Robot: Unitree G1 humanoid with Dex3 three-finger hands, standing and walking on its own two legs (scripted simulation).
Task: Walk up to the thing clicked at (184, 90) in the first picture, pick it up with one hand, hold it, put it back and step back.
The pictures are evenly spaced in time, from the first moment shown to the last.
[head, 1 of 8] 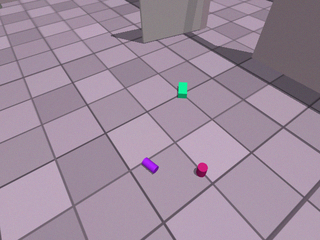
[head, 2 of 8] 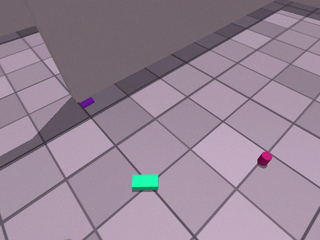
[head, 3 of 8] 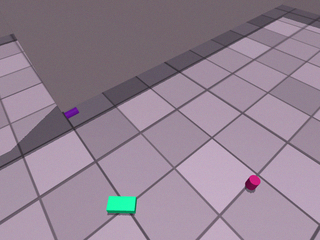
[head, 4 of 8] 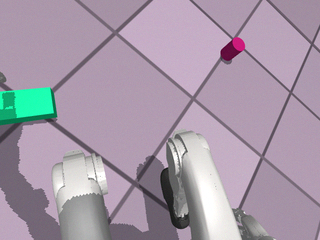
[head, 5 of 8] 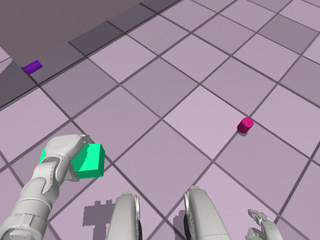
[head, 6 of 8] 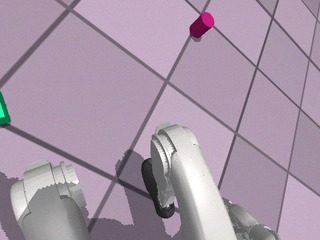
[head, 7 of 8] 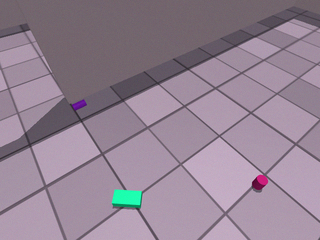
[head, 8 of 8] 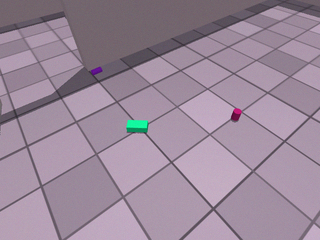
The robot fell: no
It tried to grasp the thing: yes
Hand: left
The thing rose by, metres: 0.67
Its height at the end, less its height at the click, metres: +0.00
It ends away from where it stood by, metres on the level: 0.00
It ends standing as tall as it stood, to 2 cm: yes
